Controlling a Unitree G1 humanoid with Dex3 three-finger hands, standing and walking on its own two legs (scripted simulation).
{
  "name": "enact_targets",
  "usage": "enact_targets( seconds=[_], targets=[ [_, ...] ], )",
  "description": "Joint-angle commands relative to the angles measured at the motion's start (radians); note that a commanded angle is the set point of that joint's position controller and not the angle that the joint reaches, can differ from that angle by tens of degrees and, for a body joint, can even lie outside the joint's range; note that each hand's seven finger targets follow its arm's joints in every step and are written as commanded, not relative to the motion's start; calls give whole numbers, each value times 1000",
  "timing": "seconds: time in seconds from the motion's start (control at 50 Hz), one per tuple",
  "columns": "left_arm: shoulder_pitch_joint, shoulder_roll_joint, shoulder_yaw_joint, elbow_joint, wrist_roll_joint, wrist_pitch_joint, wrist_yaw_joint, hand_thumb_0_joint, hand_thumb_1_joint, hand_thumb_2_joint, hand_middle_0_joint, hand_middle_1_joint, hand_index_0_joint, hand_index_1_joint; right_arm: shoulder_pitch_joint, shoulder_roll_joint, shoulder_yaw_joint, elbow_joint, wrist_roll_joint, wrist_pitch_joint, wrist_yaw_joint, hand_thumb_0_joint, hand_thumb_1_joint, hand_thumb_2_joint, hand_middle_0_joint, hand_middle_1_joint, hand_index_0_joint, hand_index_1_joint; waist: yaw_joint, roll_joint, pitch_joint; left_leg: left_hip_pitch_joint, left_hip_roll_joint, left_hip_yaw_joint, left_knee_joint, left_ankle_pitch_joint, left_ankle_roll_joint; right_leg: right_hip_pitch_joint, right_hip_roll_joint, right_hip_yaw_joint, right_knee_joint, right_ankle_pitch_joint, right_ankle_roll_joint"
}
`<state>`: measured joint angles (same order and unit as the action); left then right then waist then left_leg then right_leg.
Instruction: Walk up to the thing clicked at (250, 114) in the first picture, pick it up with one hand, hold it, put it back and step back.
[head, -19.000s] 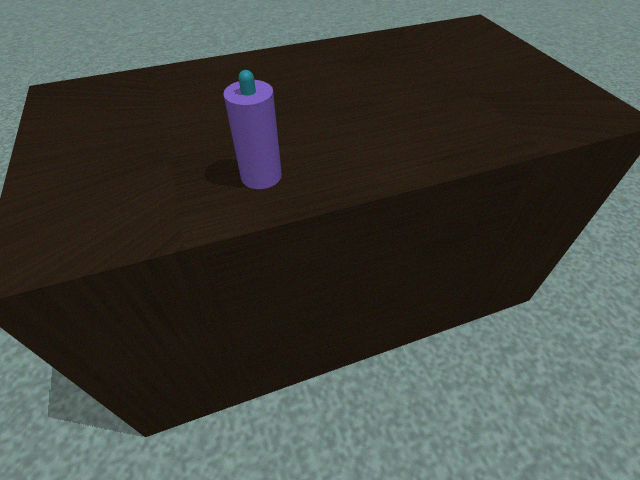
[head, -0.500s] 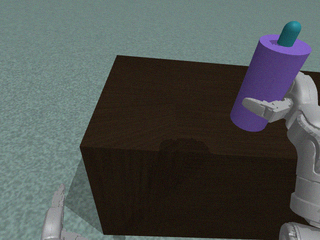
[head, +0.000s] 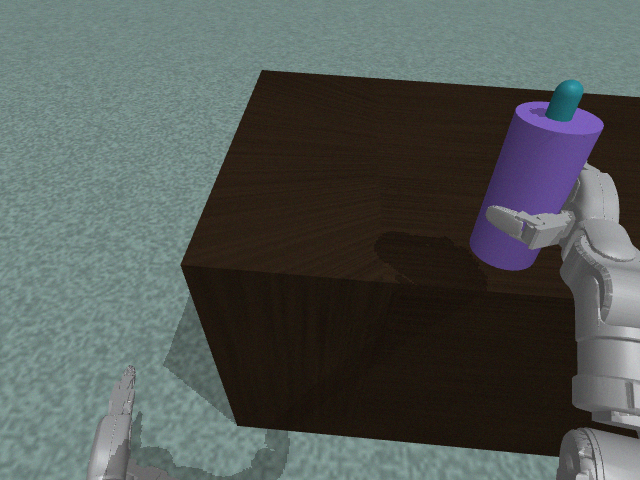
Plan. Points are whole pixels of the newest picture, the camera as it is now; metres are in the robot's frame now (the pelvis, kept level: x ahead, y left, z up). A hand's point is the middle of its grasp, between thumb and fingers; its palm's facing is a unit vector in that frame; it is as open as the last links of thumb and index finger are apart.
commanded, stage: crouch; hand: right
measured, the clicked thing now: (532, 177) +0.41 -0.19 +0.21
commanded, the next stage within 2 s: lower in 0.88 s
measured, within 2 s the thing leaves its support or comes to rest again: rests again in 1.34 s
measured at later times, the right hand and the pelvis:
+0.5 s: hand (514, 185) +0.46 -0.20 +0.16, palm faces +0.21 +0.98 -0.05, open 11.1 cm; pelvis +0.02 +0.00 +0.00, yaw +0 degrees
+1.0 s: hand (507, 182) +0.49 -0.21 +0.14, palm faces +0.22 +0.98 -0.04, open 11.1 cm; pelvis +0.02 -0.01 +0.00, yaw +1 degrees
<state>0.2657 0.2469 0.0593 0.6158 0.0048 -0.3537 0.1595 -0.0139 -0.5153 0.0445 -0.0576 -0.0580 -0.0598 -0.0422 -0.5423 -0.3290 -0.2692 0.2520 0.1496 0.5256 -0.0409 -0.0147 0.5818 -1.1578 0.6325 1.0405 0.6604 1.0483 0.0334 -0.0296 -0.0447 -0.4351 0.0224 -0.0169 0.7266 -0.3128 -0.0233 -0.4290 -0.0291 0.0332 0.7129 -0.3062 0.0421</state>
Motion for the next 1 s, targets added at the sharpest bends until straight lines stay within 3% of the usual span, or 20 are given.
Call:
enact_targets(
  seconds=[0.0,0.16,0.2,0.22,0.28,0.3,0.38,0.48,0.5,0.58,0.6,0.64,0.66,0.7,0.78,0.8,0.82,0.9,0.94,0.98],
  targets=[
    [-187,87,-24,-194,4,-67,22,0,-520,41,-51,-55,-59,-46,-747,-308,-84,-419,52,-240,19,0,-47,-1305,1237,1424,1295,1424,-25,-112,-465,66,-21,56,-106,144,12,218,21,-18,-88,101,-38],
    [-87,160,65,-273,11,-31,44,0,-518,33,-52,-53,-60,-44,-676,-351,-147,-343,57,-303,2,0,-92,-1294,1241,1413,1295,1414,31,-30,-446,74,-26,55,-96,225,-4,222,25,-32,-64,150,-48],
    [-37,121,35,-269,9,-16,37,0,-519,34,-52,-54,-60,-46,-670,-327,-135,-295,52,-324,6,0,-84,-1278,1224,1394,1276,1395,31,-26,-398,73,-23,53,-95,241,-4,199,28,-34,-65,165,-49],
    [-27,136,61,-271,6,-14,37,0,-526,37,-53,-53,-58,-47,-705,-326,-131,-304,51,-337,9,0,-64,-1261,1203,1375,1256,1375,39,-27,-394,61,-23,52,-95,232,-4,201,26,-33,-65,157,-49],
    [-20,119,48,-263,3,-8,25,0,-521,32,-53,-53,-59,-46,-727,-303,-113,-216,38,-352,20,0,-36,-1224,1166,1336,1218,1336,44,-54,-358,22,-21,46,-96,208,0,183,24,-34,-69,132,-45],
    [-32,84,18,-261,2,-7,18,0,-521,32,-53,-53,-59,-45,-723,-268,-88,-164,33,-361,26,0,-38,-1221,1164,1333,1216,1333,49,-64,-329,8,-22,51,-97,197,0,171,23,-35,-68,119,-45],
    [-76,115,31,-314,6,-14,4,0,-525,32,-55,-50,-59,-45,-798,-276,-71,-95,8,-395,38,0,-43,-1231,1162,1337,1214,1338,52,-73,-404,18,-22,47,-79,235,4,181,21,-30,-51,171,-39],
    [-76,136,44,-360,7,-8,-13,0,-518,27,-54,-50,-61,-42,-891,-347,-119,-38,2,-457,46,0,-98,-1241,1189,1349,1235,1350,53,-63,-523,56,-25,46,-64,298,6,205,21,-28,-23,257,-38],
    [-17,122,40,-282,9,3,-17,0,-520,29,-53,-49,-59,-41,-889,-367,-137,-18,0,-468,47,0,-106,-1252,1204,1363,1251,1363,47,-89,-516,45,-24,41,-59,312,5,202,24,-32,-11,267,-38],
    [-31,99,9,-337,6,15,-29,0,-519,30,-51,-50,-58,-42,-893,-423,-178,-15,-4,-517,40,0,-177,-1298,1268,1416,1312,1417,28,-94,-546,77,-26,41,-50,338,7,194,26,-38,-7,299,-37],
    [-31,109,19,-348,8,21,-30,0,-516,30,-52,-50,-60,-41,-898,-410,-165,-9,-8,-529,37,0,-170,-1308,1272,1426,1317,1426,38,-84,-540,70,-30,44,-50,316,9,185,24,-35,-12,277,-36],
    [0,135,49,-331,10,37,-30,0,-523,34,-50,-48,-56,-42,-890,-458,-204,11,-16,-553,27,0,-202,-1317,1293,1439,1336,1439,36,-91,-541,93,-28,38,-51,327,12,161,29,-41,-11,267,-39],
    [-12,109,15,-346,8,41,-36,0,-518,30,-49,-49,-56,-41,-860,-444,-196,44,-18,-556,28,0,-180,-1315,1291,1440,1334,1440,28,-85,-532,90,-31,40,-52,326,10,158,27,-40,-13,273,-38],
    [-22,130,40,-356,8,50,-38,0,-519,31,-50,-48,-56,-40,-907,-434,-181,44,-22,-574,26,0,-183,-1316,1289,1439,1332,1439,48,-115,-522,50,-34,39,-53,296,14,165,20,-36,-17,259,-36],
    [-42,102,12,-377,6,63,-47,0,-518,29,-50,-47,-57,-39,-912,-401,-152,91,-32,-607,26,0,-156,-1305,1272,1427,1317,1428,53,-102,-511,46,-38,42,-60,264,15,155,17,-35,-23,218,-39],
    [-58,118,21,-424,6,60,-46,0,-523,32,-51,-46,-56,-41,-941,-379,-136,67,-27,-616,30,0,-164,-1295,1263,1414,1307,1415,67,-98,-561,48,-38,40,-60,271,14,182,17,-35,-19,217,-40],
    [-48,151,56,-423,6,65,-42,0,-523,31,-51,-45,-55,-40,-951,-428,-164,80,-33,-624,29,0,-146,-1305,1268,1427,1315,1427,72,-92,-568,55,-37,38,-59,285,13,182,17,-35,-15,226,-43],
    [1,105,9,-389,3,79,-52,0,-522,33,-51,-45,-55,-40,-954,-367,-114,119,-28,-639,46,0,-131,-1304,1261,1425,1309,1425,81,-118,-543,17,-39,42,-61,304,15,203,14,-33,-15,273,-39],
    [38,103,15,-319,2,86,-57,0,-527,34,-50,-43,-52,-40,-919,-383,-134,192,-28,-645,51,0,-167,-1291,1261,1410,1304,1410,83,-107,-508,0,-38,41,-65,313,14,178,15,-35,-16,273,-40],
    [-67,129,26,-409,2,75,-60,0,-534,41,-51,-43,-50,-44,-989,-421,-155,146,-27,-661,51,0,-136,-1269,1235,1387,1283,1388,83,-121,-579,14,-37,39,-57,337,11,209,11,-33,-6,316,-37]
  ],
)
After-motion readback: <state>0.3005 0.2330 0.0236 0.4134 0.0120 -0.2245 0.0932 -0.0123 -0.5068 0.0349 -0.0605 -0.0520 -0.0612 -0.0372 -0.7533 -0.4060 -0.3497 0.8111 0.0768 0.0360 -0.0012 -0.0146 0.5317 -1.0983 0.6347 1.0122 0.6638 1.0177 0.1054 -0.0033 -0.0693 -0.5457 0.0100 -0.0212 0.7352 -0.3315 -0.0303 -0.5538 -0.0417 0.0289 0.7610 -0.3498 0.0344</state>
